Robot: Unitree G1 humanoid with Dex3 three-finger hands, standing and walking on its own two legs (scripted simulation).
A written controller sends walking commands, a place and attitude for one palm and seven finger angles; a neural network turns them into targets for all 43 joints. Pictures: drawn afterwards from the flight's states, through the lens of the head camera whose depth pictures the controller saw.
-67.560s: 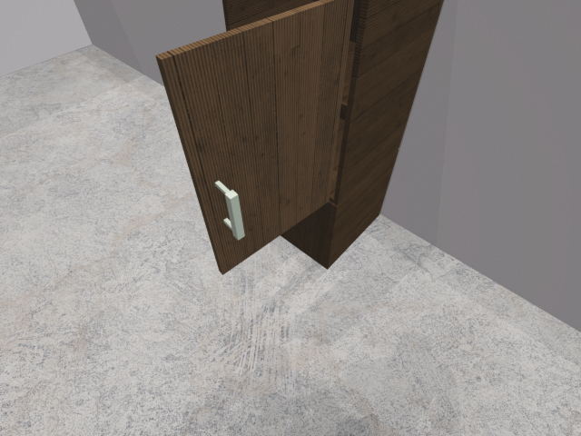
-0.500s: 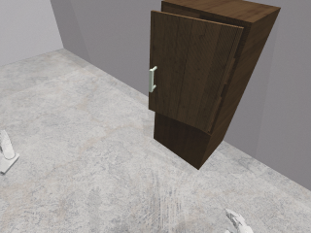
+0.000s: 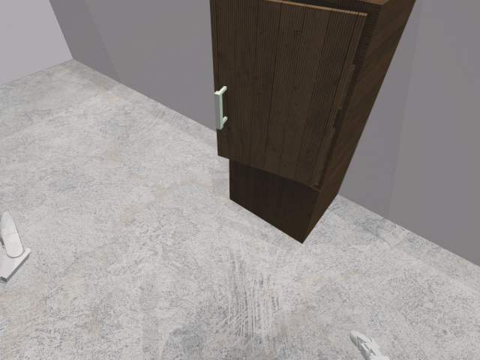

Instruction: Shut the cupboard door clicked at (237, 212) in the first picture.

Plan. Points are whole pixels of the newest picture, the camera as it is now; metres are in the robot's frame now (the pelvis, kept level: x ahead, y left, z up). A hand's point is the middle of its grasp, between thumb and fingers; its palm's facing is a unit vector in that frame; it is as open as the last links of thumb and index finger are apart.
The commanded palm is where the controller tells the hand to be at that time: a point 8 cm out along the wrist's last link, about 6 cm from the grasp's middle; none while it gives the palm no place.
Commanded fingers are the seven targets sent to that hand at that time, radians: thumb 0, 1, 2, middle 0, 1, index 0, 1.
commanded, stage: stop stepping back and stand still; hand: left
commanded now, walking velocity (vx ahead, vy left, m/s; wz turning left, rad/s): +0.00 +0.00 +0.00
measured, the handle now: (221, 108) +0.90 +0.09 -0.08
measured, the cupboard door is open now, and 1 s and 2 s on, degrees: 13 13 13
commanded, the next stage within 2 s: let the arm hang, fingers relaxed in 0.38 s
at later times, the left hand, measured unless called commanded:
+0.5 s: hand (32, 235) +0.24 +0.28 +0.16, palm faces +0.37 -0.79 -0.49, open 7.4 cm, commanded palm none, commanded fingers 0.00 0.90 0.90 -0.20 -0.30 -0.20 -0.30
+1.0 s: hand out of the picture -0.04 +0.23 -0.16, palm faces -0.01 -0.97 -0.23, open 7.2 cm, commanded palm none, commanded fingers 0.00 0.90 0.90 -0.20 -0.30 -0.20 -0.30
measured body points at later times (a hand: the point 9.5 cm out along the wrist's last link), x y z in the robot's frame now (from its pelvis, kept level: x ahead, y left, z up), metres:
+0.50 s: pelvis +0.02 +0.02 +0.01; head +0.03 +0.02 +0.46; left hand +0.21 +0.32 +0.19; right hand +0.19 -0.23 -0.07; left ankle +0.02 +0.13 -0.73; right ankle -0.01 -0.08 -0.73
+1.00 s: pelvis -0.01 +0.03 +0.01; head +0.01 +0.04 +0.46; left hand -0.04 +0.28 -0.14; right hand -0.04 -0.22 -0.14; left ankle +0.02 +0.13 -0.73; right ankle -0.01 -0.08 -0.73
